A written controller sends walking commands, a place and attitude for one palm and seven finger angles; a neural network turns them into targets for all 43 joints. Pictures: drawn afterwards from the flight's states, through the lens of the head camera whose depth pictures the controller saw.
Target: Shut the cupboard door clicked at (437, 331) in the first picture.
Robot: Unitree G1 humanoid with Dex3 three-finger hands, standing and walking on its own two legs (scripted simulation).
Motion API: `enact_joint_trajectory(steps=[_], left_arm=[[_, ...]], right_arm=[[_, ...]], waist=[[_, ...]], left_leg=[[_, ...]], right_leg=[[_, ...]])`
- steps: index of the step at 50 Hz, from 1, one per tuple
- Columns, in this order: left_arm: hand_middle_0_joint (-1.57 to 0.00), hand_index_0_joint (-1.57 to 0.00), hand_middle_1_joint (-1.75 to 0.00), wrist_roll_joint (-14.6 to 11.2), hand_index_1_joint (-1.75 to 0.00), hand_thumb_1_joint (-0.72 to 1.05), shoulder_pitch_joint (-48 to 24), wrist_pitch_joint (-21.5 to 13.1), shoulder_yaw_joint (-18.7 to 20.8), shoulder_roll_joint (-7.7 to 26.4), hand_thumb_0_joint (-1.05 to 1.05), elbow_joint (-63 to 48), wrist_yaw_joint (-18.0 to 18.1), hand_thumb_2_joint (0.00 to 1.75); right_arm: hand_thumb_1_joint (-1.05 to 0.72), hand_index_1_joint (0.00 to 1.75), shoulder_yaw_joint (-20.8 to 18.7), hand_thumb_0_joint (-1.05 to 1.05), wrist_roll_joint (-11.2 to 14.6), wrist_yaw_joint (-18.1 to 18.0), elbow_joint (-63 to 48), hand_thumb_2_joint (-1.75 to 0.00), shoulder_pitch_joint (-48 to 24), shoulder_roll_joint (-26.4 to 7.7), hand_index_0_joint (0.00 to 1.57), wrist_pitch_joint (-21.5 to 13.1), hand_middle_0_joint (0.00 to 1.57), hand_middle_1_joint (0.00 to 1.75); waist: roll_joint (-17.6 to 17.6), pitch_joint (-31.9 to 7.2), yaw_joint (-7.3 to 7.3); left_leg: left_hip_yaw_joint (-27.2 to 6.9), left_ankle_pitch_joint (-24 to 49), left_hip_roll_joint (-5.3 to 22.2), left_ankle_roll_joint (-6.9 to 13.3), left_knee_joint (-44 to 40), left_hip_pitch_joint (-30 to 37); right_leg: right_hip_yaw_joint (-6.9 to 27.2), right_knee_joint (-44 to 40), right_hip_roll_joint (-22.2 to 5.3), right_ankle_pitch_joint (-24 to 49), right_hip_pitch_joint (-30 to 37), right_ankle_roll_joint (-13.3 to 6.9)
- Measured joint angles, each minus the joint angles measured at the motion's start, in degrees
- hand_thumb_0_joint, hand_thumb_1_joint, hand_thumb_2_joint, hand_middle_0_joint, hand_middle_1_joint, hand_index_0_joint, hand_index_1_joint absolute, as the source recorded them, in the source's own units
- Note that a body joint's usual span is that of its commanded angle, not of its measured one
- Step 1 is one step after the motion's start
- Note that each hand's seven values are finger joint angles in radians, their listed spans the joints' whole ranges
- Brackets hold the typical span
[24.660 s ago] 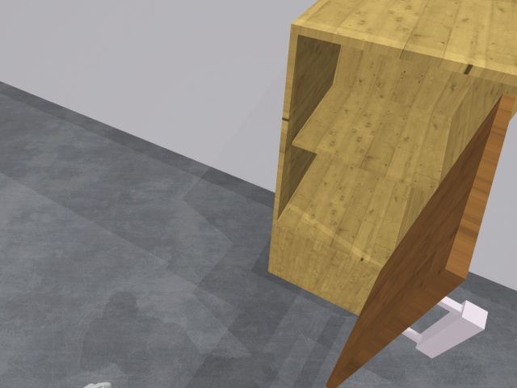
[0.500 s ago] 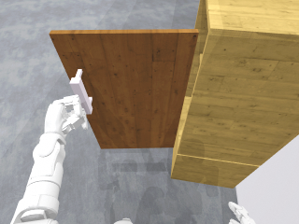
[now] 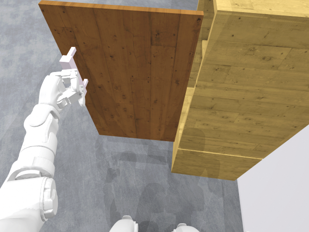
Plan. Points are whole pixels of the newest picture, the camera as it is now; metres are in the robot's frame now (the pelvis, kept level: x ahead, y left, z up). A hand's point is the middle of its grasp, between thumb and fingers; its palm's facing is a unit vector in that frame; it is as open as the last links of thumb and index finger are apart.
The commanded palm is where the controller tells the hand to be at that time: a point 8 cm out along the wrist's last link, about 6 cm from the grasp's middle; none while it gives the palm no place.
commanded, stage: push the door shut along its arc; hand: left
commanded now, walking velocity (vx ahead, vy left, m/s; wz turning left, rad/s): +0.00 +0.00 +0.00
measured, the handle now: (77, 72) +0.52 +0.22 +0.09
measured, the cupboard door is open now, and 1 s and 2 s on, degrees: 92 72 65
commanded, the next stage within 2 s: pull the fist back off the door in 1.28 s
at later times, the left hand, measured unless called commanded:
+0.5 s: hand (94, 74) +0.51 +0.17 +0.10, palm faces -0.22 -0.98 -0.02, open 3.1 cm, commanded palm +0.51 +0.20 +0.10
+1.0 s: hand (111, 61) +0.56 +0.13 +0.10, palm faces -0.35 -0.94 +0.01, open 3.1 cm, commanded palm +0.57 +0.17 +0.10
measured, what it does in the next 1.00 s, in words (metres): stands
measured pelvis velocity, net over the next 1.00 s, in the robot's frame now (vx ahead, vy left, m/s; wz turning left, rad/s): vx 0.01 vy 0.01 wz -0.05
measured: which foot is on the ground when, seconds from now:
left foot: down 0.00-1.00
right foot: down 0.00-1.00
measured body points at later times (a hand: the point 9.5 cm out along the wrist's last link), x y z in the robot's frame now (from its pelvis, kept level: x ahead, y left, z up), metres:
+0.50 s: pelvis +0.00 +0.01 -0.02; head +0.11 +0.02 +0.42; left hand +0.52 +0.22 +0.10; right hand +0.01 -0.27 -0.13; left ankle +0.05 +0.11 -0.69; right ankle -0.01 -0.11 -0.69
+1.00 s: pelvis +0.01 +0.01 -0.02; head +0.16 +0.02 +0.40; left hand +0.58 +0.18 +0.10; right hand -0.03 -0.26 -0.13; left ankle +0.05 +0.11 -0.69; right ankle -0.01 -0.11 -0.69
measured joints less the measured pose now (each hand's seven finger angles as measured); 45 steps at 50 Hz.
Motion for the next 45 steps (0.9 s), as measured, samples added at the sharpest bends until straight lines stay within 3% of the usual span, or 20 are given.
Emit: enact_joint_trajectory(steps=[6, 22, 33, 39, 45], left_arm=[[-1.3, -1.3, -1.5, 0.5, -1.5, 0.95, -4.3, -0.3, 0.1, 0.8, 0.02, 4.4, -1.6, 0.94], [-1.3, -1.31, -1.49, 3.0, -1.5, 0.9, -16.6, 0.9, 1.6, 6.9, 0.02, 13.5, -4.4, 0.9], [-1.3, -1.3, -1.5, 4.9, -1.5, 0.9, -22.7, 2.9, 0.6, 8.7, 0.02, 16.2, -5.6, 0.9], [-1.3, -1.3, -1.49, 6.0, -1.5, 0.9, -25.7, 3.6, 2.1, 10.0, 0.02, 17.9, -6.0, 0.9], [-1.3, -1.3, -1.49, 6.5, -1.5, 0.9, -26.7, 4.3, 2.2, 10.4, 0.02, 17.5, -7.3, 0.9]], right_arm=[[-0.91, 0.3, 0.3, 0.01, 0.0, 0.0, 0.6, -0.9, 0.4, -0.1, 0.2, 0.4, 0.21, 0.3], [-0.91, 0.3, 0.6, 0.01, -0.8, 0.7, 0.4, -0.9, 1.5, -0.3, 0.2, 0.2, 0.21, 0.3], [-0.91, 0.3, 0.8, 0.01, -1.5, 0.9, 0.6, -0.9, 2.7, -0.1, 0.2, 0.4, 0.21, 0.3], [-0.91, 0.3, 1.1, 0.01, -2.0, 0.8, 0.3, -0.9, 3.1, -0.1, 0.2, 0.4, 0.21, 0.3], [-0.91, 0.3, 1.0, 0.01, -2.4, 0.9, 0.3, -0.9, 3.7, 0.1, 0.2, 0.7, 0.21, 0.3]], waist=[[-0.1, -0.3, -1.3], [0.2, -0.7, -4.63], [0.6, -0.7, -6.67], [0.8, -0.6, -7.89], [1.2, -0.6, -8.39]], left_leg=[[0.1, -0.2, 0.2, 0.1, 0.8, -1.6], [-0.3, -1.4, 0.8, 0.3, 5.1, -9.8], [-0.4, -2.2, 1.0, 0.6, 6.8, -13.1], [-0.1, -2.7, 1.3, 0.8, 7.5, -14.6], [0.2, -3.1, 1.4, 0.9, 7.7, -15.3]], right_leg=[[0.1, 0.6, 0.2, -0.1, -1.6, 0.1], [-0.3, 4.0, 0.8, -0.8, -9.3, 0.2], [-0.3, 4.8, 1.1, -1.2, -12.3, 0.5], [0.0, 5.3, 1.3, -1.4, -13.8, 0.7], [0.3, 5.3, 1.4, -1.5, -14.5, 0.8]])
